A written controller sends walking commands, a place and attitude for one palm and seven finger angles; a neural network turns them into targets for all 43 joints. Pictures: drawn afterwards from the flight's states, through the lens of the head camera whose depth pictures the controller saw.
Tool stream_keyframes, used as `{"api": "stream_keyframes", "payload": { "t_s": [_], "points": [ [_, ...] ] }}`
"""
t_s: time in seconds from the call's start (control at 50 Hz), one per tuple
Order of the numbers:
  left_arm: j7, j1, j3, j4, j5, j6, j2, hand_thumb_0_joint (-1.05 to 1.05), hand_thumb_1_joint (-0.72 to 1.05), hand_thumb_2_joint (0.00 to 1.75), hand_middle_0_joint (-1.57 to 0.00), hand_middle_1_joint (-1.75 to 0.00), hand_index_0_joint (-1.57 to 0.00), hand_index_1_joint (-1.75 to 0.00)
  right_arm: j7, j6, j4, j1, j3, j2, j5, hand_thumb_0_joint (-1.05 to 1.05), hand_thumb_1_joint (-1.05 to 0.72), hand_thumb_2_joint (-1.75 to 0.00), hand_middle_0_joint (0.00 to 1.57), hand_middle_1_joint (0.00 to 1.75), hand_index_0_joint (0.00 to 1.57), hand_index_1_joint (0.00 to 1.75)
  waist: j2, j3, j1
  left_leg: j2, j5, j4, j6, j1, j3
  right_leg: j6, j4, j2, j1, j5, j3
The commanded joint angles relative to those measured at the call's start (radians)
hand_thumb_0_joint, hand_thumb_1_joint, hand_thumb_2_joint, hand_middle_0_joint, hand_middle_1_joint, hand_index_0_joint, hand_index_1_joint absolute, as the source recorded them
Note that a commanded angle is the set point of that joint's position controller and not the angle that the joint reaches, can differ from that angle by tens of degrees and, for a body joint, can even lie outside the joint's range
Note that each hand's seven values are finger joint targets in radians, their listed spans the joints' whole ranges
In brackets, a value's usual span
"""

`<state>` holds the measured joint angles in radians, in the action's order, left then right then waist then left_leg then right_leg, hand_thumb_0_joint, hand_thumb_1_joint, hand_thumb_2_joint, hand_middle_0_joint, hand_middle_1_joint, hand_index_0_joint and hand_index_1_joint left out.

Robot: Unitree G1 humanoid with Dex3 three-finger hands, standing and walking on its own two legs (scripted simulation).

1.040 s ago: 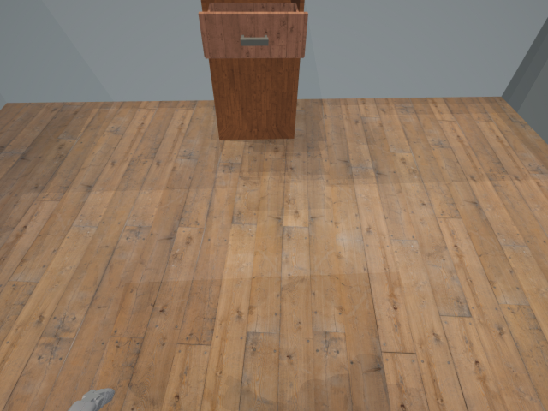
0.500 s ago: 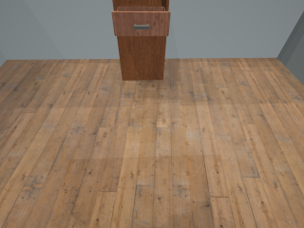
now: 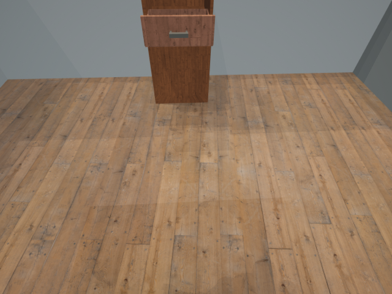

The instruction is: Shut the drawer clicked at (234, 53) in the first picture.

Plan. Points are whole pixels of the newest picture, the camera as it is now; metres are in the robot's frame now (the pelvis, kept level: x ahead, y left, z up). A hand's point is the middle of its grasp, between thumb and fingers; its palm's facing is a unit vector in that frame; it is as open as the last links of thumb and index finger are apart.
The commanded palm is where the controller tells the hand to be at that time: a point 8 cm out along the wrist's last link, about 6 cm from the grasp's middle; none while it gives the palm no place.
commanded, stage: stand and wait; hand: left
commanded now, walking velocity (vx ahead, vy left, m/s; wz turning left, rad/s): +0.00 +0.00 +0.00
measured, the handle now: (178, 33) +1.40 +0.17 -0.06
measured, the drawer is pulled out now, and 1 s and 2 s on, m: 0.30 0.30 0.30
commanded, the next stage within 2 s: look at it before walking up in 0.12 s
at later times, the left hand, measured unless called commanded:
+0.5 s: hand out of the picture +0.08 +0.25 -0.16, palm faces -0.03 -0.94 -0.33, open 7.4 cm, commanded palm none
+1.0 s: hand out of the picture +0.07 +0.23 -0.17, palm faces -0.03 -0.96 -0.27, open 7.4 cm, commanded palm none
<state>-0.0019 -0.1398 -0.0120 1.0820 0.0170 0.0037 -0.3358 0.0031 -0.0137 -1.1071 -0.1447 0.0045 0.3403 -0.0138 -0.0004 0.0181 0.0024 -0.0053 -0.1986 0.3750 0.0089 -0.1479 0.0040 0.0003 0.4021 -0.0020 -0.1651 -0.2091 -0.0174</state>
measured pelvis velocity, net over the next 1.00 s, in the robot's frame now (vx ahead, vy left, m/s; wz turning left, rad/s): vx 0.04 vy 0.01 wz -0.02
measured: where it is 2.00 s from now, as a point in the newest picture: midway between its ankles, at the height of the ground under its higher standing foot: (203, 267)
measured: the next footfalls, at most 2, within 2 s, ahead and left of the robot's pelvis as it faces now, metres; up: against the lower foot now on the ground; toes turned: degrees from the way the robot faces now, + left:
right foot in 1.44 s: +0.33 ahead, -0.14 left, +0.00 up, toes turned -14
left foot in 1.90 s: +0.52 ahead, +0.08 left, +0.00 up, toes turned +5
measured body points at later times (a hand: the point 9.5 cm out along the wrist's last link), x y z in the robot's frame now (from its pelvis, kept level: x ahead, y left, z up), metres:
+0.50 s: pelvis +0.01 +0.00 +0.00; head +0.01 +0.00 +0.45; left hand +0.08 +0.30 -0.13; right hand +0.09 -0.29 -0.13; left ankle +0.00 +0.13 -0.74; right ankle +0.01 -0.12 -0.74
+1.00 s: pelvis +0.04 +0.01 -0.01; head +0.02 +0.01 +0.44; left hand +0.07 +0.28 -0.15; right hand +0.08 -0.27 -0.15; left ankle +0.00 +0.13 -0.74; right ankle +0.01 -0.12 -0.74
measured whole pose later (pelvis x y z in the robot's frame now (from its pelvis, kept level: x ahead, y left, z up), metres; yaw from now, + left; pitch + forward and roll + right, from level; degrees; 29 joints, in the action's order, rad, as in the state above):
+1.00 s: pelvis +0.04 +0.01 -0.01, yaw -1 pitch -1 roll +0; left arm -0.01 -0.25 0.00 1.09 0.03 -0.01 -0.28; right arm 0.01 0.00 -1.11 -0.21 0.01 0.28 -0.03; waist 0.00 -0.03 -0.01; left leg -0.02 -0.34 0.49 0.00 -0.16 0.02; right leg 0.00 0.46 0.01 -0.16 -0.30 -0.03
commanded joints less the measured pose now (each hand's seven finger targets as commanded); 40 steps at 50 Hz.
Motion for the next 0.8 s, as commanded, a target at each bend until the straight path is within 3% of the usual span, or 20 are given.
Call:
{"api": "stream_keyframes", "payload": {
  "t_s": [0.0,0.3,0.48,0.64,0.78],
  "points": [
    [0.011,0.051,0.046,-0.069,-0.005,0.02,-0.212,0.0,0.9,0.9,-0.2,-0.3,-0.2,-0.3,-0.014,-0.02,0.062,0.053,-0.041,0.201,0.004,0.0,-0.9,-0.9,0.2,0.3,0.2,0.3,0.019,-0.018,0.0,-0.105,0.036,-0.063,-0.036,-0.007,-0.101,0.033,-0.1,-0.113,-0.025,-0.005,-0.117],
    [0.013,0.038,0.044,-0.06,-0.007,0.024,-0.208,0.0,0.9,0.9,-0.2,-0.3,-0.2,-0.3,-0.017,-0.024,0.056,0.061,-0.039,0.202,0.006,0.0,-0.9,-0.9,0.2,0.3,0.2,0.3,-0.003,-0.062,-0.002,-0.117,0.142,-0.053,-0.035,0.027,-0.101,0.031,-0.072,-0.115,0.018,0.143,-0.096],
    [0.013,0.039,0.044,-0.059,-0.006,0.022,-0.207,0.0,0.9,0.9,-0.2,-0.3,-0.2,-0.3,-0.018,-0.023,0.058,0.075,-0.038,0.204,0.006,0.0,-0.9,-0.9,0.2,0.3,0.2,0.3,-0.011,-0.038,-0.006,-0.117,0.146,-0.065,-0.037,0.027,-0.102,0.028,-0.079,-0.114,0.015,0.141,-0.093],
    [0.013,0.041,0.045,-0.062,-0.005,0.025,-0.211,0.0,0.9,0.9,-0.2,-0.3,-0.2,-0.3,-0.018,-0.022,0.06,0.076,-0.039,0.206,0.009,0.0,-0.9,-0.9,0.2,0.3,0.2,0.3,0.015,-0.05,-0.004,-0.118,0.17,-0.064,-0.036,0.04,-0.102,0.027,-0.081,-0.115,0.028,0.173,-0.09],
    [0.013,0.037,0.045,-0.061,-0.006,0.026,-0.213,0.0,0.9,0.9,-0.2,-0.3,-0.2,-0.3,-0.018,-0.023,0.06,0.079,-0.038,0.204,0.008,0.0,-0.9,-0.9,0.2,0.3,0.2,0.3,0.003,-0.06,-0.005,-0.117,0.179,-0.064,-0.034,0.048,-0.099,0.027,-0.084,-0.121,0.04,0.189,-0.088]
  ]
}}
